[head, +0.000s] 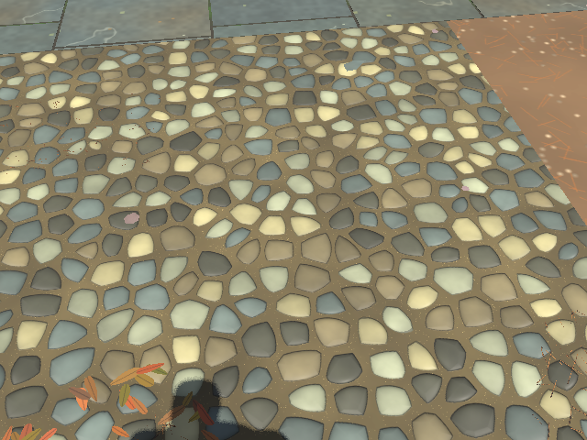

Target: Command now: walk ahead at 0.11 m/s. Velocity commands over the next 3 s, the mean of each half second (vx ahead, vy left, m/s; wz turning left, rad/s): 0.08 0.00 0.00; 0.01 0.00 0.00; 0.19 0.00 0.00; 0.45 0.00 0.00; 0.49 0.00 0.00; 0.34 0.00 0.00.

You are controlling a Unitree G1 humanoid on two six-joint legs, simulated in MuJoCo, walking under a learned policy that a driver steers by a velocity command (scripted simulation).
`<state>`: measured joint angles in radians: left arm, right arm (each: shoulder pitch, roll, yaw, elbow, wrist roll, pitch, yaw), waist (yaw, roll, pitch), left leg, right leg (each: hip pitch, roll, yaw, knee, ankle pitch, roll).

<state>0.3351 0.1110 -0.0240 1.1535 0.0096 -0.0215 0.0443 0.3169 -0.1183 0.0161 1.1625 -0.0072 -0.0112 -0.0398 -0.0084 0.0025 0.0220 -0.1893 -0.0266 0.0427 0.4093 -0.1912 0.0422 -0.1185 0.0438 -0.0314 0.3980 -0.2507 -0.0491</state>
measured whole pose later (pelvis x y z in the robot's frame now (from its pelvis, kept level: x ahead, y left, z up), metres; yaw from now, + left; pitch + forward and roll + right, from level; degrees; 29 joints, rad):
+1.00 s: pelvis +0.03 +0.03 +0.00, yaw +0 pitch -2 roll +0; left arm 0.34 0.11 -0.02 1.19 0.01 0.00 0.06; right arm 0.33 -0.11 0.00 1.16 -0.01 -0.02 -0.05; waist -0.01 -0.02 0.04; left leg -0.13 -0.07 0.07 0.37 -0.21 0.09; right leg -0.06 -0.01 -0.01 0.38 -0.29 0.01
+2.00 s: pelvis +0.31 -0.01 -0.03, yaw -1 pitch +1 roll +0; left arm 0.55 0.13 0.02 1.14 0.02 -0.10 0.02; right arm 0.00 -0.16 -0.04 0.92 -0.03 -0.07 0.01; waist 0.04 0.00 0.08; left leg -0.47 -0.04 0.14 0.54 -0.14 0.15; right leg 0.12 0.02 -0.08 0.46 -0.49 -0.05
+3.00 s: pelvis +0.83 -0.03 -0.01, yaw +0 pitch -1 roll -1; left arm 0.39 0.14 0.01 1.08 0.02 -0.08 0.02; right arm 0.14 -0.15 -0.02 0.98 -0.02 -0.05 -0.02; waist 0.04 0.03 0.08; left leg -0.43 0.02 0.07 0.59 -0.12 0.06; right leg -0.03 0.08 -0.10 0.35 -0.31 -0.08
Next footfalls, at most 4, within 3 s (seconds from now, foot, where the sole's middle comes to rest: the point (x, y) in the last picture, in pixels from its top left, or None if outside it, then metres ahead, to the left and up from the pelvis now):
1.50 right None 0.12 -0.10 -0.78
2.00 left None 0.47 0.05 -0.78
2.54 right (343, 340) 0.79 -0.10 -0.78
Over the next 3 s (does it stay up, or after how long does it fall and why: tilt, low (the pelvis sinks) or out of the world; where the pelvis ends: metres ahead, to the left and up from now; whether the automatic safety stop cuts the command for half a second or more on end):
stays up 0.83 -0.03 -0.01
